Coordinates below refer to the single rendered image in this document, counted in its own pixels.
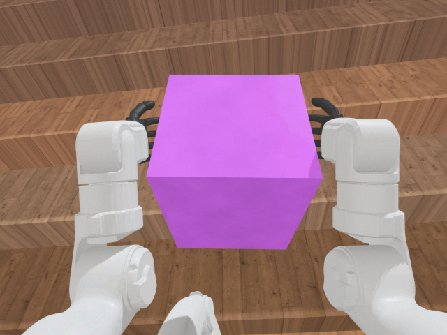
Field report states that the left robot hand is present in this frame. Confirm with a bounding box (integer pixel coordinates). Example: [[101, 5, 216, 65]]
[[126, 100, 160, 164]]

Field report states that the robot left forearm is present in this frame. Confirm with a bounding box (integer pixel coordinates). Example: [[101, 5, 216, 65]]
[[69, 121, 149, 300]]

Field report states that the right robot hand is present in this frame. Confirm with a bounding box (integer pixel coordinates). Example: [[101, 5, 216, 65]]
[[308, 98, 343, 159]]

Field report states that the robot right forearm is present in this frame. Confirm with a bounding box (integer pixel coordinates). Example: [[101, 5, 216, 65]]
[[321, 118, 416, 293]]

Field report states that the carton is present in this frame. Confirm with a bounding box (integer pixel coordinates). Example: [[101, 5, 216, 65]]
[[147, 75, 323, 250]]

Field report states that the robot left thigh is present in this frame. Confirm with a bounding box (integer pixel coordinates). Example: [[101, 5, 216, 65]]
[[157, 295, 216, 335]]

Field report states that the left robot upper arm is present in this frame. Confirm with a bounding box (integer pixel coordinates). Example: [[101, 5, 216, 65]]
[[22, 245, 157, 335]]

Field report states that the right robot upper arm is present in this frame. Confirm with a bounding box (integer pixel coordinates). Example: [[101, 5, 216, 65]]
[[323, 245, 447, 335]]

